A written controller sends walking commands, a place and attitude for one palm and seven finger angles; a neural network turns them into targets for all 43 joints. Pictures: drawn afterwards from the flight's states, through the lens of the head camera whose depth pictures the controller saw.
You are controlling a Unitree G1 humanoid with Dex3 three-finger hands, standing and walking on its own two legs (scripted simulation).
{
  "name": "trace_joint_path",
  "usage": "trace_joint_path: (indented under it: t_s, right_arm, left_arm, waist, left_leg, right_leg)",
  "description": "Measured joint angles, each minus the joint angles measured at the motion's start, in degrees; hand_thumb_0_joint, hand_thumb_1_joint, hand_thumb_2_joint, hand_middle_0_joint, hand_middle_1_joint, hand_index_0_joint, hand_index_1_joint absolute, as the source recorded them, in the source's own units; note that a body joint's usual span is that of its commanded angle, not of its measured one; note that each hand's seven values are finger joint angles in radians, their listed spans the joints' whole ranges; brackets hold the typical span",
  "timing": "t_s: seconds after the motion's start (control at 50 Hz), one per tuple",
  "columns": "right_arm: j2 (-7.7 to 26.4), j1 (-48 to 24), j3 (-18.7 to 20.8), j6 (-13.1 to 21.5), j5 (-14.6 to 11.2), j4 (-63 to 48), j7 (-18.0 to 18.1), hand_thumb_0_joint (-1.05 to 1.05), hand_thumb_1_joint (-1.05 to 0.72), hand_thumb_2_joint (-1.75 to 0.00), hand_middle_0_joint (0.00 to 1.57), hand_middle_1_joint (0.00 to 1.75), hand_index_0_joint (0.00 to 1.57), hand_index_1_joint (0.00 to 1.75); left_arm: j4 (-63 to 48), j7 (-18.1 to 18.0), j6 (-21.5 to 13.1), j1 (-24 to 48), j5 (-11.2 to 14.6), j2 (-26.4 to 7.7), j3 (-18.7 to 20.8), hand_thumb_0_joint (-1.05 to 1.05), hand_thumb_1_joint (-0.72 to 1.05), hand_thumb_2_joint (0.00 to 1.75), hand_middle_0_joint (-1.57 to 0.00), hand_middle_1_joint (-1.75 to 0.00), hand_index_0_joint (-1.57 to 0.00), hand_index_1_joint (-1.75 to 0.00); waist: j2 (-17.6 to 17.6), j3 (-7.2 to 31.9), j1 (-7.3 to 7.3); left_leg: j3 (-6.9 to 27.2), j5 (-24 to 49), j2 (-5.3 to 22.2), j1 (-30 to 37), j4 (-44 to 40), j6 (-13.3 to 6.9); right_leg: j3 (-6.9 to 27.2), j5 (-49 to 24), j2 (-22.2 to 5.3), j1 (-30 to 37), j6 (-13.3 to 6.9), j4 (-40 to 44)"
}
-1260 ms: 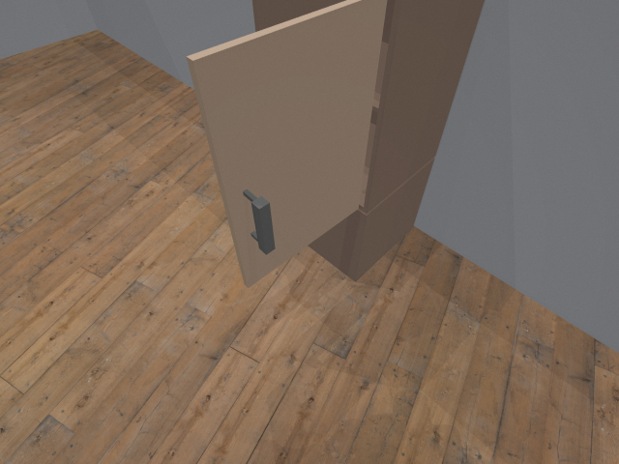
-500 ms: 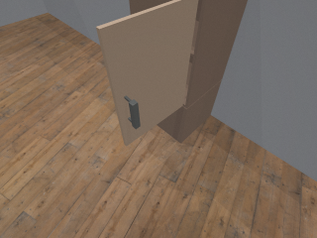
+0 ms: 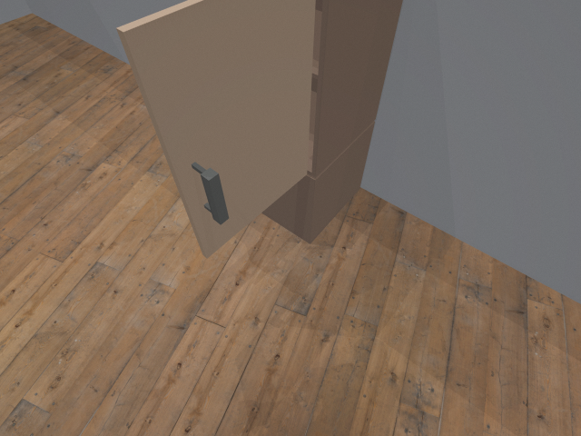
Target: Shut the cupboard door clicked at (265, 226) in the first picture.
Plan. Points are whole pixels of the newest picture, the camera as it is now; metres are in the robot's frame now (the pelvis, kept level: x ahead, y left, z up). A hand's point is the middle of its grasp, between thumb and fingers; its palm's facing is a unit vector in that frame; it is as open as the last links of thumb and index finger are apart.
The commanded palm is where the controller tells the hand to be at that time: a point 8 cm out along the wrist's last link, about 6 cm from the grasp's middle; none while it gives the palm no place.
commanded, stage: walk to a spot facing it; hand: left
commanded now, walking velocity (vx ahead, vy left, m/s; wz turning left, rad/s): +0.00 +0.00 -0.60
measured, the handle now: (209, 193) +0.57 +0.22 -0.10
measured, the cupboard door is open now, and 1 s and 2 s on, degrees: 87 87 87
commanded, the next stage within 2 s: none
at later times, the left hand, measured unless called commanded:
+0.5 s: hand out of the picture +0.06 +0.17 -0.17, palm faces -0.17 -0.96 -0.24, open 7.4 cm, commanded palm none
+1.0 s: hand (240, 420) +0.16 +0.10 -0.16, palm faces -0.53 -0.80 -0.29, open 7.4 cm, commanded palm none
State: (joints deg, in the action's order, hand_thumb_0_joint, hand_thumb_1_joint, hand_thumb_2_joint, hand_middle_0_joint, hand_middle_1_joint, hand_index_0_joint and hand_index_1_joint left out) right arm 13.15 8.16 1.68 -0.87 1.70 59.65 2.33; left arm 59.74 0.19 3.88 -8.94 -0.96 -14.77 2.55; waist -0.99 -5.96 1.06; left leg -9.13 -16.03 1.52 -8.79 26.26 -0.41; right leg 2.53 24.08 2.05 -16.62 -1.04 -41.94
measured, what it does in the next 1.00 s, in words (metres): steps on the spot, turning right: left foot, then right foot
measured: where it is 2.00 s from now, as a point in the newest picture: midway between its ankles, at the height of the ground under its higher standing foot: outside the picture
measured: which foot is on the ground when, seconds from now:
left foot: down 0.00-0.12, up 0.14-0.54, down 0.56-0.86, up 0.88-1.00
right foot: down 0.00-0.54, up 0.56-0.84, down 0.86-1.00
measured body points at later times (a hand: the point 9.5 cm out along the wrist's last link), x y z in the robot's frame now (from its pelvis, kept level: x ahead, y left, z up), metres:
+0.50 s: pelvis -0.01 -0.02 +0.01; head +0.04 -0.03 +0.45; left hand +0.07 +0.22 -0.15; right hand +0.07 -0.30 -0.13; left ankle +0.02 +0.12 -0.70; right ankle -0.01 -0.13 -0.74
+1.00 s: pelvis -0.03 -0.04 +0.00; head +0.01 -0.08 +0.44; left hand +0.19 +0.14 -0.14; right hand -0.12 -0.31 -0.15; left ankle +0.03 +0.10 -0.67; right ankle -0.08 -0.14 -0.74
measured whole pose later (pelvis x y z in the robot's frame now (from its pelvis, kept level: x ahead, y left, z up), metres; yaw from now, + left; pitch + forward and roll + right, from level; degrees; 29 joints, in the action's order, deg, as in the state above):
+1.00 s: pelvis -0.03 -0.04 +0.00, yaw -34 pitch +0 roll +1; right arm 16.2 9.8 3.9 -3.3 1.1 52.7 1.3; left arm 51.1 0.5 2.4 -10.0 -1.5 -13.8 3.9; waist 0.9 -7.1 0.1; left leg -2.3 -27.0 4.7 -27.1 62.1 4.2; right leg 2.7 16.2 0.8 -17.9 -0.9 -33.6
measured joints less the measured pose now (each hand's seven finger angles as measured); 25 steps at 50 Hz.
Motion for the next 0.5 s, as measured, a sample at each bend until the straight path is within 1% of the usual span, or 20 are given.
trace_joint_path:
  t_s: [0.02,0.04,0.06,0.08,0.1,0.12,0.14,0.16,0.18,0.22,0.26,0.32,0.4,0.46,0.5]
  right_arm:
    - [-0.2,0.5,0.1,0.0,0.1,-0.3,0.1,0.01,-0.90,-0.89,0.21,0.30,0.21,0.30]
    - [-0.3,0.9,0.2,-0.1,0.3,-0.4,0.1,0.01,-0.90,-0.89,0.21,0.30,0.21,0.30]
    - [-0.3,1.3,0.3,-0.3,0.4,-0.5,0.1,0.01,-0.90,-0.89,0.21,0.30,0.21,0.30]
    - [-0.2,1.6,0.5,-0.6,0.4,-0.5,0.0,0.01,-0.90,-0.89,0.21,0.30,0.21,0.30]
    - [-0.2,1.9,0.6,-0.9,0.3,-0.6,-0.1,0.01,-0.90,-0.89,0.21,0.30,0.21,0.30]
    - [-0.3,2.3,0.8,-1.3,0.1,-0.7,-0.2,0.01,-0.90,-0.89,0.21,0.30,0.21,0.30]
    - [-0.3,2.0,1.1,-1.7,-0.3,-0.8,-0.3,0.01,-0.90,-0.89,0.21,0.30,0.21,0.30]
    - [0.0,1.4,1.4,-2.3,-0.5,-0.9,-0.3,0.01,-0.90,-0.89,0.21,0.30,0.21,0.30]
    - [0.1,0.9,1.7,-2.7,-0.7,-1.1,-0.4,0.01,-0.90,-0.89,0.21,0.30,0.21,0.30]
    - [0.3,-0.3,2.0,-2.9,-0.9,-1.7,-0.5,0.01,-0.90,-0.89,0.21,0.30,0.21,0.30]
    - [0.2,-1.6,2.2,-2.7,-1.0,-2.6,-0.5,0.01,-0.90,-0.89,0.21,0.30,0.20,0.30]
    - [-0.1,-3.2,2.3,-2.2,-1.1,-4.2,-0.4,0.01,-0.90,-0.89,0.20,0.30,0.20,0.30]
    - [-0.4,-4.8,2.3,-1.9,-1.3,-5.7,-0.2,0.01,-0.90,-0.89,0.20,0.30,0.20,0.30]
    - [-0.8,-5.5,2.2,-1.5,-1.5,-6.5,-0.1,0.01,-0.90,-0.89,0.20,0.30,0.20,0.30]
    - [-1.2,-5.7,1.9,-1.0,-1.7,-7.0,0.0,0.01,-0.90,-0.89,0.20,0.30,0.20,0.30]
  left_arm:
    - [-0.6,0.1,0.4,0.0,0.0,0.4,0.3,0.01,0.91,0.90,-0.20,-0.30,-0.20,-0.29]
    - [-1.2,0.3,0.6,0.0,-0.1,0.9,0.5,0.01,0.91,0.90,-0.20,-0.30,-0.20,-0.29]
    - [-1.9,0.5,0.6,-0.1,-0.1,1.4,0.6,0.01,0.91,0.90,-0.20,-0.30,-0.20,-0.29]
    - [-2.6,0.7,0.4,-0.4,-0.2,1.9,0.8,0.01,0.91,0.90,-0.20,-0.30,-0.20,-0.29]
    - [-3.3,0.9,0.1,-0.9,-0.2,2.2,0.9,0.01,0.91,0.90,-0.20,-0.30,-0.20,-0.29]
    - [-4.2,1.1,-0.5,-1.8,-0.4,2.0,0.9,0.01,0.91,0.90,-0.20,-0.30,-0.20,-0.29]
    - [-4.4,0.9,-1.2,-2.3,-0.6,2.0,1.2,0.01,0.91,0.90,-0.20,-0.30,-0.21,-0.29]
    - [-4.3,0.5,-1.5,-2.4,-0.6,2.4,1.2,0.01,0.91,0.90,-0.20,-0.30,-0.21,-0.29]
    - [-4.3,0.2,-1.7,-2.7,-0.5,2.7,1.2,0.01,0.91,0.90,-0.20,-0.30,-0.21,-0.29]
    - [-4.3,-0.3,-1.6,-3.6,-0.5,3.3,1.2,0.01,0.91,0.90,-0.21,-0.30,-0.21,-0.29]
    - [-4.2,-0.7,-1.6,-4.6,-0.5,3.5,1.3,0.01,0.91,0.90,-0.21,-0.30,-0.21,-0.29]
    - [-4.0,-0.9,-1.7,-5.8,-0.4,3.8,1.2,0.01,0.90,0.90,-0.21,-0.30,-0.21,-0.29]
    - [-4.2,-0.8,-1.5,-6.4,-0.6,3.8,1.4,0.01,0.90,0.90,-0.21,-0.30,-0.21,-0.29]
    - [-4.7,-0.6,-1.3,-6.0,-0.8,3.3,1.7,0.01,0.90,0.90,-0.21,-0.30,-0.21,-0.29]
    - [-5.0,-0.6,-1.1,-5.5,-0.8,2.7,2.0,0.01,0.90,0.90,-0.21,-0.30,-0.21,-0.29]
  waist:
    - [0.3,-0.5,0.02]
    - [0.8,-1.0,0.06]
    - [1.4,-1.4,0.18]
    - [2.1,-1.6,0.39]
    - [2.7,-1.7,0.63]
    - [2.4,-1.2,0.82]
    - [2.5,-1.2,1.00]
    - [2.9,-1.9,0.88]
    - [3.1,-2.3,0.66]
    - [2.6,-2.6,0.70]
    - [1.5,-2.6,0.83]
    - [0.2,-2.0,1.01]
    - [-0.6,-0.7,1.47]
    - [-1.3,0.1,1.99]
    - [-1.9,0.6,2.14]
  left_leg:
    - [-0.4,-0.3,0.4,-0.2,0.7,0.2]
    - [-0.6,-0.6,1.0,-0.4,1.5,0.5]
    - [-0.8,-1.0,1.7,-0.8,2.4,0.8]
    - [-1.0,-1.7,2.5,-1.2,3.7,1.3]
    - [-1.2,-2.7,3.4,-2.0,5.7,1.9]
    - [-1.6,-4.0,4.0,-3.6,8.6,2.3]
    - [-0.3,-8.3,4.2,-6.0,14.0,2.7]
    - [2.3,-11.9,3.7,-8.5,20.4,2.8]
    - [4.5,-13.9,2.9,-10.8,26.3,2.8]
    - [6.7,-13.5,1.5,-14.8,34.7,3.1]
    - [7.6,-11.3,0.7,-17.3,37.9,3.6]
    - [8.6,-9.2,0.1,-18.3,35.7,4.1]
    - [9.8,-8.2,-0.3,-17.0,29.6,4.3]
    - [10.1,-8.9,-0.9,-14.5,23.0,3.9]
    - [10.3,-7.5,-1.5,-11.8,16.1,3.6]
  right_leg:
    - [-0.4,2.2,-0.3,-1.4,0.1,-3.7]
    - [-0.9,3.4,-0.6,-2.2,0.2,-5.7]
    - [-1.6,3.7,-1.2,-2.4,0.2,-6.0]
    - [-2.3,2.6,-1.7,-2.0,0.4,-4.6]
    - [-2.9,-0.4,-2.2,-0.9,0.4,-1.3]
    - [-2.4,-5.2,-2.8,0.4,0.1,3.5]
    - [-2.2,-5.2,-2.3,-0.2,-0.3,3.5]
    - [-2.1,-4.2,-1.5,-0.6,-0.9,2.5]
    - [-2.1,-3.7,-1.0,-0.6,-1.4,2.6]
    - [-1.1,-4.6,-0.2,-0.3,-2.0,4.7]
    - [0.5,-6.9,0.4,0.1,-2.0,7.8]
    - [3.0,-9.8,1.1,0.7,-2.3,11.8]
    - [5.7,-11.8,2.1,1.0,-2.1,14.5]
    - [7.5,-12.4,2.7,0.5,-1.6,14.7]
    - [8.8,-12.3,3.1,-0.2,-1.1,14.0]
